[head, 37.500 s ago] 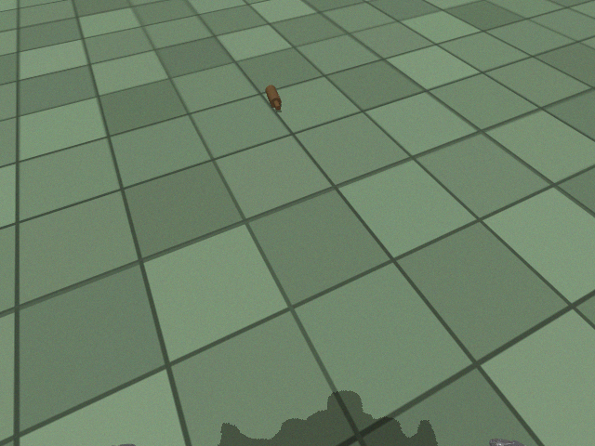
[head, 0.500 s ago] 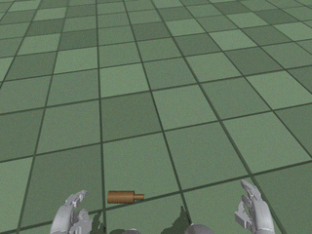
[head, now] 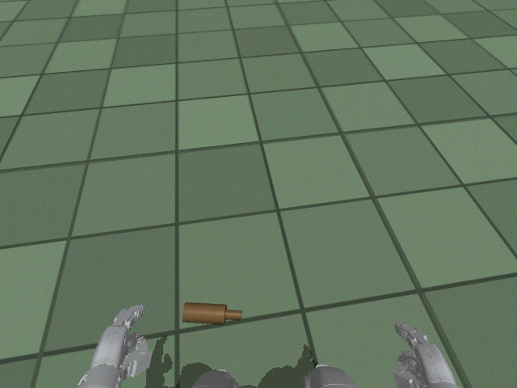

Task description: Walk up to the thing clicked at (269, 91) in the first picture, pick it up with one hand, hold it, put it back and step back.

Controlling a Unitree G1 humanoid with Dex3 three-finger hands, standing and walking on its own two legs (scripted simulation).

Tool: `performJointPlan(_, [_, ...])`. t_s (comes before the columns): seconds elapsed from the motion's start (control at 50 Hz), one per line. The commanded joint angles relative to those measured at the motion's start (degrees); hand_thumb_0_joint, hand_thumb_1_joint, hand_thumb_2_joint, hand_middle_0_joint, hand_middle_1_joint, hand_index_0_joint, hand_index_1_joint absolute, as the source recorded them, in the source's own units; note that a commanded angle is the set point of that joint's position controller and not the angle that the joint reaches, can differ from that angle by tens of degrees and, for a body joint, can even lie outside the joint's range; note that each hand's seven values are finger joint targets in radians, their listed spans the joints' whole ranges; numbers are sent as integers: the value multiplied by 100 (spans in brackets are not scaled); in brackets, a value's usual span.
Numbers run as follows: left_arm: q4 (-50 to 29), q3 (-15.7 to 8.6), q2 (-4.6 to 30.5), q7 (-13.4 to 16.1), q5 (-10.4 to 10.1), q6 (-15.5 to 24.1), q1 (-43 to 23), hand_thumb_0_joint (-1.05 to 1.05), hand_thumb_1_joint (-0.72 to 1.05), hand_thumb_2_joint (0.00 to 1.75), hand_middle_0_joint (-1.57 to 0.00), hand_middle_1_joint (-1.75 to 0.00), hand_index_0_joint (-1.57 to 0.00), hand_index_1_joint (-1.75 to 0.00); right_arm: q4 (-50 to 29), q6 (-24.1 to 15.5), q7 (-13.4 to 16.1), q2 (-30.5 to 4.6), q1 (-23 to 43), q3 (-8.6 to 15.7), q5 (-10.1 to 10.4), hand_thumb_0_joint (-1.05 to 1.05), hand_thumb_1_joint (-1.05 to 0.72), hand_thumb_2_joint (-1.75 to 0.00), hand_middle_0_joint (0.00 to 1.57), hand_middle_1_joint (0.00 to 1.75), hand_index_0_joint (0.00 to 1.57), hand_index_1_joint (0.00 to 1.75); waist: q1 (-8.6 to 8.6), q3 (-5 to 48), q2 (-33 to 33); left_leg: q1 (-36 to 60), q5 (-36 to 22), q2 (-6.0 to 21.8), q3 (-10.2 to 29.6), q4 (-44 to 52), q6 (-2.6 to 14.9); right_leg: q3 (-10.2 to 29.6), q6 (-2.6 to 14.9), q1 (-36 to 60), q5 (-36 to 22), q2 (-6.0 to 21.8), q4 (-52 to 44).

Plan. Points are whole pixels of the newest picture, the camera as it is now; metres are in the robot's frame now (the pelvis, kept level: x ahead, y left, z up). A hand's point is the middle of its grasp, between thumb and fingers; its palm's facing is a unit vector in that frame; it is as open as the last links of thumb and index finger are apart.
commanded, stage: stand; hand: left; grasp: from above
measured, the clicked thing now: (213, 313) +0.43 +0.19 -0.69
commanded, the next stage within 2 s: none
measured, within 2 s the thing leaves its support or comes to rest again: neither
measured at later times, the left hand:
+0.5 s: hand out of the picture +0.04 +0.24 -0.12, palm faces +0.05 -0.94 -0.33, open 7.4 cm
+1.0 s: hand out of the picture +0.05 +0.23 -0.11, palm faces +0.04 -0.94 -0.34, open 7.4 cm
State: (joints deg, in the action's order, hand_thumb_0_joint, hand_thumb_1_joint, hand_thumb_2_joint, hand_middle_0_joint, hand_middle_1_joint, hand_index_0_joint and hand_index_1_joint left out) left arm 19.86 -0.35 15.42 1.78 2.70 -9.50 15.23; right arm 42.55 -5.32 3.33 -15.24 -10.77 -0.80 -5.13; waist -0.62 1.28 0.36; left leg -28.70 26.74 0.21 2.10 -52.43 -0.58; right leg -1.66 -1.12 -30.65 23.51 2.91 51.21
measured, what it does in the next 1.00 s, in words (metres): rises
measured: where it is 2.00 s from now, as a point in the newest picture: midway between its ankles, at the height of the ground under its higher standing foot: outside the picture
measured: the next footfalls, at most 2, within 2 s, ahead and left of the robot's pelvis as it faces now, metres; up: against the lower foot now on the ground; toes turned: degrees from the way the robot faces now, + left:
none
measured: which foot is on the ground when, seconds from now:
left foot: down 0.00-1.00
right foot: down 0.00-1.00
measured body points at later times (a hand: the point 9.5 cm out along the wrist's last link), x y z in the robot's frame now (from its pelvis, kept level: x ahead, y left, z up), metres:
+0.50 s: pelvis +0.00 +0.00 +0.04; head -0.01 -0.01 +0.49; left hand +0.04 +0.28 -0.09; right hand +0.07 -0.27 -0.10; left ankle +0.01 +0.13 -0.69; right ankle +0.03 -0.14 -0.69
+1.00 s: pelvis +0.00 -0.02 +0.05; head +0.00 -0.02 +0.50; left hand +0.05 +0.28 -0.08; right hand +0.05 -0.30 -0.09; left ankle +0.01 +0.13 -0.69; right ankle +0.03 -0.14 -0.69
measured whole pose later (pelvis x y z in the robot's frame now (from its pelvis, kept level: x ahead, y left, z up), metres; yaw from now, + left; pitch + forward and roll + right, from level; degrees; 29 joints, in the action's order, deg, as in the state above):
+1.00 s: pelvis +0.00 -0.02 +0.05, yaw +1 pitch -4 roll +0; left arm 65.9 -2.1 17.0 1.0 1.5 -0.3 8.0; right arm 64.2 0.4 0.7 -18.2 -10.1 1.2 -1.5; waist -0.4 -3.8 -1.3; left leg -5.8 12.1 1.4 2.9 -22.2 -2.0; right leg -3.3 -0.4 -7.8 10.0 1.7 22.1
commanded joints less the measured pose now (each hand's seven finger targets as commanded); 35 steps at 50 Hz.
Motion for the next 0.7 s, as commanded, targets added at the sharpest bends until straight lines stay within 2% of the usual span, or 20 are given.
performJointPlan(0.0, [509, -508, 964, 46, 56, 709, -248, 0, 90, 90, -20, -30, -20, -30, -321, 39, -182, -995, 202, 532, 211, 0, -90, -90, 20, 30, 20, 30, -139, 562, 186, 558, -1460, 99, 185, 1259, 388, 535, 428, 1020, -901, 237, -1231])
performJointPlan(0.06, [1201, -491, 984, 52, 37, 818, -487, 0, 90, 90, -20, -30, -20, -30, 37, 142, -224, -942, 136, 565, 219, 0, -90, -90, 20, 30, 20, 30, -68, 388, 193, 735, -1071, 101, 191, 1505, 363, 629, 386, 1057, -476, 329, -1624])
performJointPlan(0.08, [1372, -489, 949, 45, 39, 865, -505, 0, 90, 90, -20, -30, -20, -30, 104, 157, -225, -1009, 164, 593, 204, 0, -90, -90, 20, 30, 20, 30, -73, 416, -13, 862, -1242, 175, 280, 1561, 375, 508, 339, 1146, -717, 272, -1579])
performJointPlan(0.14, [1865, -479, 880, 38, 10, 922, -605, 0, 90, 90, -20, -30, -20, -30, 267, 221, -213, -1042, 289, 581, 175, 0, -90, -90, 20, 30, 20, 30, -96, 46, -426, 651, -858, 374, 644, 2297, 406, 270, 227, 1336, -721, 103, -1611])
performJointPlan(0.18, [2215, -473, 883, 35, -10, 962, -528, 0, 90, 90, -20, -30, -20, -30, 426, 242, -192, -1084, 283, 578, 201, 0, -90, -90, 20, 30, 20, 30, -119, 16, -424, 743, -1105, 456, 743, 2492, 393, 231, 223, 1590, -954, 109, -1700])
performJointPlan(0.26, [2804, -459, 933, 41, -43, 1008, -465, 0, 90, 90, -20, -30, -20, -30, 749, 285, -146, -1129, 217, 560, 253, 0, -90, -90, 20, 30, 20, 30, -101, -85, -273, 1088, -1517, 436, 650, 2673, 324, 324, 247, 1875, -1331, 212, -2174])
performJointPlan(0.3, [3046, -452, 1000, 41, -62, 1012, -482, 0, 90, 90, -20, -30, -20, -30, 907, 328, -130, -1139, 159, 550, 274, 0, -90, -90, 20, 30, 20, 30, -55, -236, -177, 1231, -1334, 386, 558, 2797, 276, 406, 254, 1881, -1189, 262, -2454])
performJointPlan(0.36, [3342, -429, 1035, 49, -73, 1016, -499, 0, 90, 90, -20, -30, -20, -30, 1091, 346, -119, -1155, 121, 525, 303, 0, -90, -90, 20, 30, 20, 30, -36, -238, -188, 1402, -1524, 459, 612, 3057, 254, 349, 219, 2120, -1400, 275, -2590])
performJointPlan(0.44, [3679, -405, 1107, 64, -78, 1030, -512, 0, 90, 90, -20, -30, -20, -30, 1300, 384, -117, -1162, 142, 520, 335, 0, -90, -90, 20, 30, 20, 30, -31, -290, -37, 1703, -1557, 420, 493, 3137, 217, 418, 199, 2162, -1323, 338, -2930])
performJointPlan(0.52, [3912, -379, 1139, 57, -68, 1019, -562, 0, 90, 90, -20, -30, -20, -30, 1443, 433, -143, -1146, 144, 483, 346, 0, -90, -90, 20, 30, 20, 30, -24, -580, -25, 1589, -1189, 410, 516, 3393, 187, 377, 137, 2186, -1000, 294, -3111])
performJointPlan(0.62, [4073, -375, 1216, 54, -70, 1037, -672, 0, 90, 90, -20, -30, -20, -30, 1575, 455, -157, -1168, 160, 478, 351, 0, -90, -90, 20, 30, 20, 30, -3, -518, 142, 1802, -1342, 401, 448, 3374, 170, 498, 146, 2164, -827, 377, -3375])
performJointPlan(0.68, [4146, -371, 1208, 42, -86, 1039, -690, 0, 90, 90, -20, -30, -20, -30, 1621, 465, -165, -1182, 240, 454, 351, 0, -90, -90, 20, 30, 20, 30, -33, -564, -36, 1654, -1208, 415, 452, 3425, 175, 478, 136, 2259, -824, 377, -3426])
